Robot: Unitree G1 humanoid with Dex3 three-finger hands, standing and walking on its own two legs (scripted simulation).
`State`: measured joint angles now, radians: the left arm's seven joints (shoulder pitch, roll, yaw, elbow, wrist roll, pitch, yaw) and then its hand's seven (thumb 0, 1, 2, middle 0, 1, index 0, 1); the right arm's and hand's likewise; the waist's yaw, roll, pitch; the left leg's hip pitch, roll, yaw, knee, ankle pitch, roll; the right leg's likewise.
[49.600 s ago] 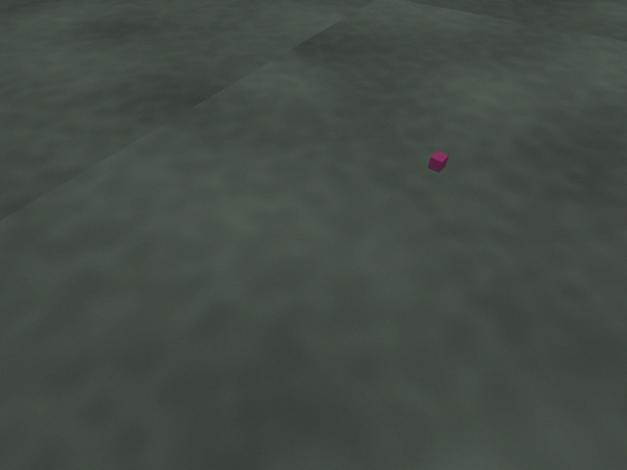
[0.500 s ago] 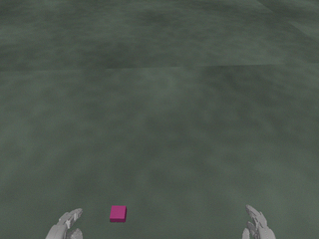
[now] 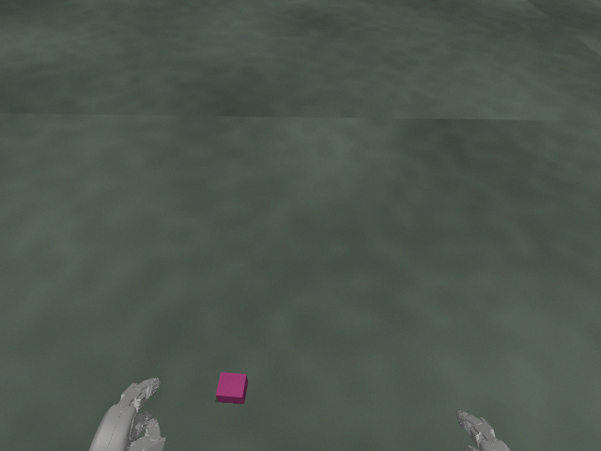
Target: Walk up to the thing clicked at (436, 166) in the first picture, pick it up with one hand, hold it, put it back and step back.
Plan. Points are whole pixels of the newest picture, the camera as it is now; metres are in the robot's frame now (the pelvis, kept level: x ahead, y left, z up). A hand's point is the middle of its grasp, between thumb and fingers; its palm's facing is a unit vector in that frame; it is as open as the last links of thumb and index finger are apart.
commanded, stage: stand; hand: left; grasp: from above
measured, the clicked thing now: (232, 388) +0.44 +0.21 -0.70
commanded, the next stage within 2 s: none
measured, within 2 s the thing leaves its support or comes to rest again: neither
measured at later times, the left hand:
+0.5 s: hand out of the picture +0.04 +0.24 -0.12, palm faces +0.06 -0.95 -0.32, open 7.4 cm
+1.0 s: hand out of the picture +0.04 +0.24 -0.11, palm faces +0.05 -0.94 -0.34, open 7.4 cm
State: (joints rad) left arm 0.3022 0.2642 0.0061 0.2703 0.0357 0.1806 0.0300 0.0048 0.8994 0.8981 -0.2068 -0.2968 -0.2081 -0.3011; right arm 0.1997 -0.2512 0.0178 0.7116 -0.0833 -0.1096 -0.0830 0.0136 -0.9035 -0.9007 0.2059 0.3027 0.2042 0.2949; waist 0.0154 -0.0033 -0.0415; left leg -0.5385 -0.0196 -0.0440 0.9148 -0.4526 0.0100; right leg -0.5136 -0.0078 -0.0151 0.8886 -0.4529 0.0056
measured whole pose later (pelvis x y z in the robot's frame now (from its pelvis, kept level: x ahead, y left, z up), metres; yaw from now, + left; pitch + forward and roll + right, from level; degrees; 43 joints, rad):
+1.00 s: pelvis -0.01 -0.01 +0.05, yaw +1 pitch -5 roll +0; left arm 0.15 0.30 0.04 1.15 0.02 0.00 0.02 0.00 0.90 0.90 -0.21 -0.30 -0.21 -0.30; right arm 0.15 -0.31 -0.03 1.14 -0.02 0.00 -0.02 0.01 -0.91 -0.90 0.20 0.30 0.20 0.30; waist 0.01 0.02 0.07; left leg -0.10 -0.02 -0.06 0.36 -0.17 0.00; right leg -0.08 -0.01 -0.03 0.35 -0.18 0.01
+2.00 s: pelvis +0.01 -0.01 +0.06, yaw +1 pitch -3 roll +0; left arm 0.11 0.32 0.03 1.15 0.01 -0.01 0.00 0.00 0.90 0.90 -0.21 -0.30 -0.21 -0.30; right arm 0.11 -0.33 -0.01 1.14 -0.01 -0.01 -0.01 0.01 -0.91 -0.90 0.20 0.30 0.20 0.30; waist 0.01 0.01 0.07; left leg -0.09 -0.01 -0.06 0.32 -0.18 -0.01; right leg -0.07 -0.01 -0.03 0.31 -0.19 0.00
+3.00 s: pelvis -0.07 +0.05 +0.04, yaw -2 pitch -2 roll -1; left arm 0.09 0.38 0.07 0.88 0.00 0.06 0.02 0.00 0.90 0.90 -0.21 -0.30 -0.21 -0.30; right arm 0.13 -0.33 -0.05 0.90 -0.01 0.02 -0.02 0.01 -0.90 -0.90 0.21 0.30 0.21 0.30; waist -0.02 -0.04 0.21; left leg -0.26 -0.04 0.03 0.56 -0.27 0.07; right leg -0.41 0.09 0.14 1.04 -0.49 0.00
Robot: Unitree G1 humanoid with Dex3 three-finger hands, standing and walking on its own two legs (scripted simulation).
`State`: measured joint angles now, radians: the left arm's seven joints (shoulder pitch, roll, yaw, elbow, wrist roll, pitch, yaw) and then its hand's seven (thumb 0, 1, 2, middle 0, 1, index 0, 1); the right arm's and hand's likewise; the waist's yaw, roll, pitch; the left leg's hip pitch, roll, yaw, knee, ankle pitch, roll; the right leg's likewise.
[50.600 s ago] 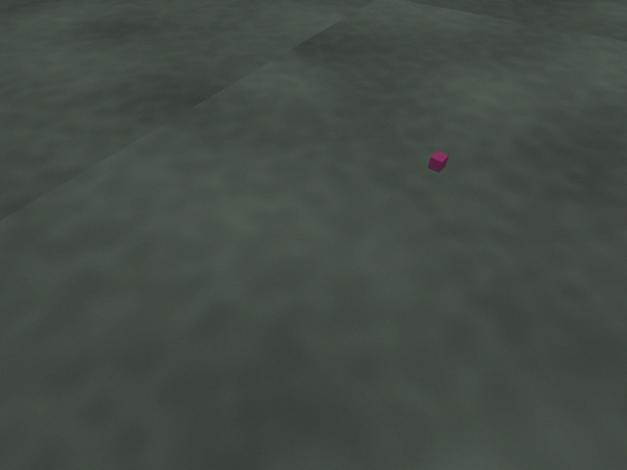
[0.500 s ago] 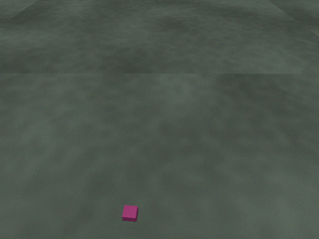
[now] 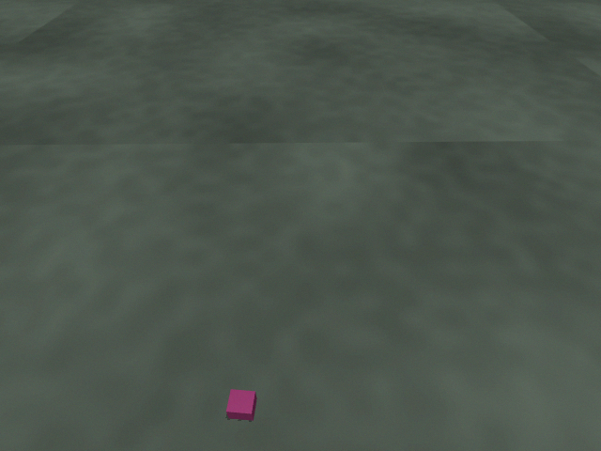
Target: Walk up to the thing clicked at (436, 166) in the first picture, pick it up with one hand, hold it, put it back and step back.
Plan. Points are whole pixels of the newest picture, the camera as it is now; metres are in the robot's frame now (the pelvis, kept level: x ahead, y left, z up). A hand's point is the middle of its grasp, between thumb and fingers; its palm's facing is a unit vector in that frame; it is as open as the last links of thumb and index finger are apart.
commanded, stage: stand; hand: left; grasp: from above
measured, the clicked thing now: (242, 404) +0.46 +0.21 -0.75
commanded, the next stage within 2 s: step back in 1.42 s
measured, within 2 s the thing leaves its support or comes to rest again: neither
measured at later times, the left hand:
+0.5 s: hand out of the picture +0.08 +0.24 -0.16, palm faces +0.03 -0.94 -0.34, open 7.4 cm
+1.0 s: hand out of the picture +0.09 +0.24 -0.16, palm faces +0.02 -0.94 -0.33, open 7.4 cm
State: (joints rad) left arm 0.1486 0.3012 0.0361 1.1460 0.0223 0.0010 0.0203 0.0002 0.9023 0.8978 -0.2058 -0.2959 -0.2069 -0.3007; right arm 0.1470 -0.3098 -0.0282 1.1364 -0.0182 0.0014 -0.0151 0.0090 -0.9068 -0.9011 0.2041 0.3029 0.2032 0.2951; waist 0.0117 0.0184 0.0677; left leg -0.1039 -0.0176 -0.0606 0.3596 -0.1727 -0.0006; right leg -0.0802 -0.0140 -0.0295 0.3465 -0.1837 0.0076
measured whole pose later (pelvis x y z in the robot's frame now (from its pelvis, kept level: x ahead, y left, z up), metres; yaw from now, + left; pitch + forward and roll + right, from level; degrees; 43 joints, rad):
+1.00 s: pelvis +0.02 +0.00 +0.00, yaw +0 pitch -3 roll +0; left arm 0.11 0.32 0.03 1.15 0.01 -0.01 0.00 0.00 0.90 0.90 -0.21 -0.30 -0.21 -0.30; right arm 0.11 -0.33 -0.01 1.14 -0.01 -0.01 -0.01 0.01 -0.91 -0.90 0.20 0.30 0.20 0.30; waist 0.01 0.01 0.07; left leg -0.09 -0.01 -0.06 0.32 -0.18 -0.01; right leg -0.07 -0.01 -0.03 0.31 -0.19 0.00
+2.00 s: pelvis -0.06 +0.06 -0.01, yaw -3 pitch -2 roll -1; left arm 0.09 0.38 0.07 0.88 0.00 0.06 0.02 0.00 0.90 0.90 -0.21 -0.30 -0.21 -0.30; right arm 0.13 -0.33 -0.05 0.90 -0.01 0.02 -0.02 0.01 -0.90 -0.90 0.21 0.30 0.21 0.30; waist -0.02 -0.04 0.21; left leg -0.26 -0.04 0.03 0.56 -0.27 0.07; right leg -0.41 0.09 0.14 1.04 -0.49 0.00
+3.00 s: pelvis -0.34 +0.03 -0.03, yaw -5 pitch -4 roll -2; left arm 0.21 0.36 0.08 0.86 0.03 0.05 -0.02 0.00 0.90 0.90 -0.20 -0.30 -0.21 -0.30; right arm 0.08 -0.42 -0.06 0.81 -0.01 0.05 -0.02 0.01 -0.90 -0.90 0.21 0.30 0.21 0.30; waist 0.01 0.08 0.19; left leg -0.47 0.06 -0.12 0.77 -0.35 0.00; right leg -0.23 0.05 0.02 0.68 -0.39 -0.01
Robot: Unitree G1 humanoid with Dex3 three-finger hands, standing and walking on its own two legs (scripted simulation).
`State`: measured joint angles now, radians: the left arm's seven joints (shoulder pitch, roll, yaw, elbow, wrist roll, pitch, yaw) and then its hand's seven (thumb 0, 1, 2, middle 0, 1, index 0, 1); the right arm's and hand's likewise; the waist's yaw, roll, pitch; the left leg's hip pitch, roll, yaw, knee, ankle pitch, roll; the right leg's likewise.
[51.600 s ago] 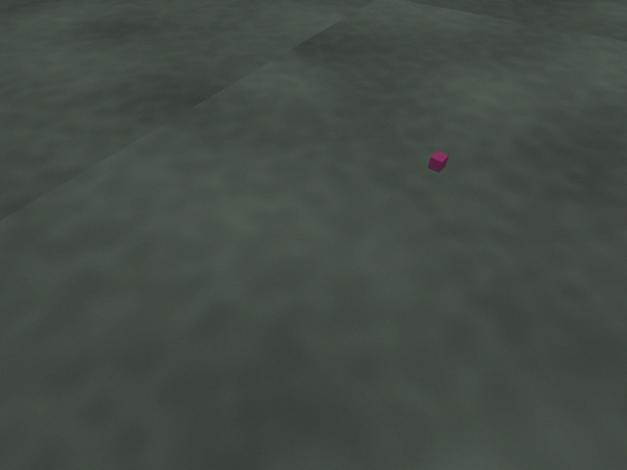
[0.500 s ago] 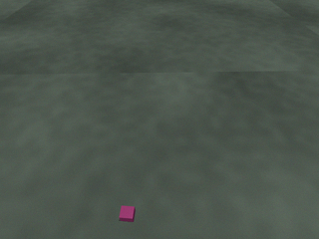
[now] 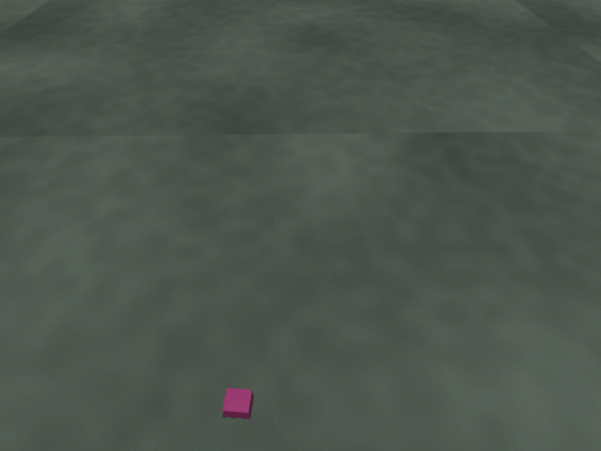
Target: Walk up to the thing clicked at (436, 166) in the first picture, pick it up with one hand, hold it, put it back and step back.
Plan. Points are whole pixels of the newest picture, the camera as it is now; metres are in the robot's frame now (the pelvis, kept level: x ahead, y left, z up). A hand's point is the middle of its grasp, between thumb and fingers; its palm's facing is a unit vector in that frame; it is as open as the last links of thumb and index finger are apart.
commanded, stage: stand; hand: left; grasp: from above
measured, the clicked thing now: (238, 403) +0.43 +0.22 -0.75
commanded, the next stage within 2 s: step back in 0.42 s
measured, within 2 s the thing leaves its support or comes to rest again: neither
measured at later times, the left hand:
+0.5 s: hand out of the picture +0.07 +0.25 -0.16, palm faces +0.04 -0.94 -0.35, open 7.4 cm
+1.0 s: hand out of the picture +0.05 +0.32 -0.18, palm faces -0.07 -0.93 -0.35, open 7.3 cm
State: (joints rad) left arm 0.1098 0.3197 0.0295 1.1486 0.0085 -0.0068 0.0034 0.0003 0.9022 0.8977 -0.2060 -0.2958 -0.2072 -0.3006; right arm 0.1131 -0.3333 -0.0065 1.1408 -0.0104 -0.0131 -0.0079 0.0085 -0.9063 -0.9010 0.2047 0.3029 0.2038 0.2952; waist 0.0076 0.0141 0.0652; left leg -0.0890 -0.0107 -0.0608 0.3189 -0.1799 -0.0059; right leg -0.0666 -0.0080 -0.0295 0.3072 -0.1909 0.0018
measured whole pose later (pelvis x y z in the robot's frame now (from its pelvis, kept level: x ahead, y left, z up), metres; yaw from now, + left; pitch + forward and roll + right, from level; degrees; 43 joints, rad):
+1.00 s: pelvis -0.08 +0.06 -0.02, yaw -3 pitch -2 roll -1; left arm 0.09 0.38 0.07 0.88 0.00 0.06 0.02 0.00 0.90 0.90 -0.21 -0.30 -0.21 -0.30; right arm 0.13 -0.33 -0.05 0.90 -0.01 0.02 -0.02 0.01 -0.90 -0.90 0.21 0.30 0.21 0.30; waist -0.02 -0.04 0.21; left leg -0.26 -0.04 0.03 0.56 -0.27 0.07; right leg -0.41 0.09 0.14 1.04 -0.49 0.00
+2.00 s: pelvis -0.36 +0.03 -0.03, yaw -4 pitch -4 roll -2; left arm 0.21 0.36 0.08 0.86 0.03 0.05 -0.02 0.00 0.90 0.90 -0.20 -0.30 -0.21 -0.30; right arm 0.08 -0.42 -0.06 0.81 -0.01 0.05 -0.02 0.01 -0.90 -0.90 0.21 0.30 0.21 0.30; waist 0.01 0.08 0.19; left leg -0.47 0.06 -0.12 0.77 -0.35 0.00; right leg -0.23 0.05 0.02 0.68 -0.39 -0.01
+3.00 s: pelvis -0.67 +0.00 -0.03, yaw +1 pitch -3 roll +2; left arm 0.22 0.41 0.08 0.91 0.04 0.00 0.00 0.00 0.90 0.90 -0.21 -0.30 -0.21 -0.30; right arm 0.23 -0.38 -0.07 0.99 -0.04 0.03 0.02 0.01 -0.91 -0.90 0.20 0.30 0.20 0.29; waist 0.03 0.00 0.10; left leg -0.21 -0.04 -0.04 0.58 -0.33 -0.01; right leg -0.31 -0.09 -0.01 0.70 -0.35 0.00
